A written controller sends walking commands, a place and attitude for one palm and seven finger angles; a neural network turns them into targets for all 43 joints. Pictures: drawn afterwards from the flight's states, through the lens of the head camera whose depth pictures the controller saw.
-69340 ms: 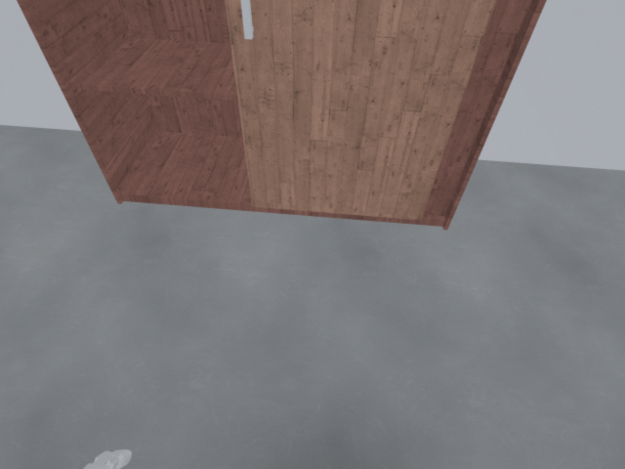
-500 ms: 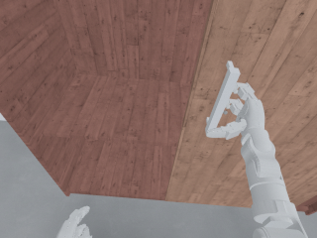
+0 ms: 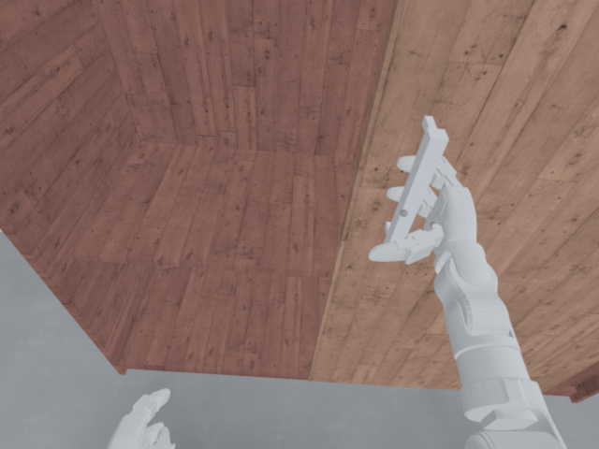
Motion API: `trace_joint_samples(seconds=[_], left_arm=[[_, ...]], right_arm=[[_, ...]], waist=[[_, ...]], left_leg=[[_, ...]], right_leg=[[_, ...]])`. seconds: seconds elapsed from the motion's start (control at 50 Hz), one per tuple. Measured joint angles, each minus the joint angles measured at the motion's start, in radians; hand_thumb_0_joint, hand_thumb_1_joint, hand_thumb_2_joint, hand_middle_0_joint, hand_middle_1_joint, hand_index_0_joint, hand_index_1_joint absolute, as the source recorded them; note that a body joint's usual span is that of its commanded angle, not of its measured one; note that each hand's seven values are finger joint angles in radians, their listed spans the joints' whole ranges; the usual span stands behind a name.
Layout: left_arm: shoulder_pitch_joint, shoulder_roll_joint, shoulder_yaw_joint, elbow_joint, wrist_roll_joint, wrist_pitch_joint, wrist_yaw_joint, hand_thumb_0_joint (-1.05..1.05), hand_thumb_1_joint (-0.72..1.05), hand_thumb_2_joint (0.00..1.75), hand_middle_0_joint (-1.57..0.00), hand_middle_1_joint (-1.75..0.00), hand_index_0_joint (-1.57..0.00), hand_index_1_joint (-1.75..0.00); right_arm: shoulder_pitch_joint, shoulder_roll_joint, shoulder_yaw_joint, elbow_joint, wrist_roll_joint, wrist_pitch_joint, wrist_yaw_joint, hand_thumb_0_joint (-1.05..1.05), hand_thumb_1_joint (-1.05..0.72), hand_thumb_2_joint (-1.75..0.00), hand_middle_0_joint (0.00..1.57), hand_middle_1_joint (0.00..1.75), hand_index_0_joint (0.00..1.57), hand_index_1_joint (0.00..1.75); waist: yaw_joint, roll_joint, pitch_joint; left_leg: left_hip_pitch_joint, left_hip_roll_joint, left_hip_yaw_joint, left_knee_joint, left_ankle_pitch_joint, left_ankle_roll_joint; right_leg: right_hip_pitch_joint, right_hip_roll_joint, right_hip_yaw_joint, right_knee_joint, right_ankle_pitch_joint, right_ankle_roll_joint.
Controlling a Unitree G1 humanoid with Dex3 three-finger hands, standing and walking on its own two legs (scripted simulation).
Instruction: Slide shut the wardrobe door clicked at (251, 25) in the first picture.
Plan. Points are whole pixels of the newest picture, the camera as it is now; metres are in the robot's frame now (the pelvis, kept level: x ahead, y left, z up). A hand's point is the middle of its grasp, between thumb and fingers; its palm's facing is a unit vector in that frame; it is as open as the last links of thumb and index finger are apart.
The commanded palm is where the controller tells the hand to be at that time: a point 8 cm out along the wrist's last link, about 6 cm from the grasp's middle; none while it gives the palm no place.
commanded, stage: slide the fingers in behind the handle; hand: right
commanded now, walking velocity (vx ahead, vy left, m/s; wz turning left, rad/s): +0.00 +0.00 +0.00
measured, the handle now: (408, 191) +0.44 -0.11 +0.14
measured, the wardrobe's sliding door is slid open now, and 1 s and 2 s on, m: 0.59 0.59 0.59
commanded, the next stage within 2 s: grip the handle and tug to test in 0.54 s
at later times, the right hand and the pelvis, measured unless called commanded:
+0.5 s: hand (397, 212) +0.39 -0.09 +0.15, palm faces -0.01 +1.00 -0.01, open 14.0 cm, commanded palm +0.37 -0.14 +0.14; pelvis +0.00 +0.00 +0.00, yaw +1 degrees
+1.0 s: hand (398, 211) +0.39 -0.09 +0.15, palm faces -0.02 +1.00 +0.00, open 10.9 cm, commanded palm +0.37 -0.15 +0.14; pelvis +0.00 +0.00 +0.00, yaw +1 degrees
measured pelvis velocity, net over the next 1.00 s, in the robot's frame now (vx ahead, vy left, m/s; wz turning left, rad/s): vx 0.00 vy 0.00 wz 0.01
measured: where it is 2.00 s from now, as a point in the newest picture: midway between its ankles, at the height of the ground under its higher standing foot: outside the picture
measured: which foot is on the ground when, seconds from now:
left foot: down 0.00-1.00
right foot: down 0.00-1.00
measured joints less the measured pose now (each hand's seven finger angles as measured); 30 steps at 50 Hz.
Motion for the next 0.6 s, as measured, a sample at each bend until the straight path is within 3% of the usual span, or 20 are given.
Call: trace_joint_samples(seconds=[0.12, 0.6], left_arm=[[-0.001, -0.01, -0.005, -0.007, 0.006, 0.007, -0.004, 0.01, 0.91, 0.9, -0.2, -0.3, -0.2, -0.3], [0.003, -0.002, 0.003, -0.01, 0.004, 0.016, -0.004, 0.01, 0.91, 0.9, -0.2, -0.3, -0.2, -0.3]], right_arm=[[0.0, 0.009, -0.008, 0.004, -0.015, 0.001, -0.029, -0.02, 0.5, -0.3, 0.32, 1.23, 0.31, 1.2], [0.011, 0.009, -0.002, -0.017, -0.019, 0.009, -0.045, -0.02, 0.5, -0.3, 0.3, 1.21, 0.29, 1.2]], waist=[[0.004, 0.003, 0.0], [0.007, 0.003, 0.004]], left_leg=[[-0.001, -0.002, -0.008, 0.002, 0.001, 0.001], [0.009, -0.009, -0.009, -0.008, 0.008, 0.006]], right_leg=[[0.006, -0.002, -0.008, -0.005, 0.002, 0.001], [0.018, -0.009, -0.009, -0.018, 0.009, 0.006]])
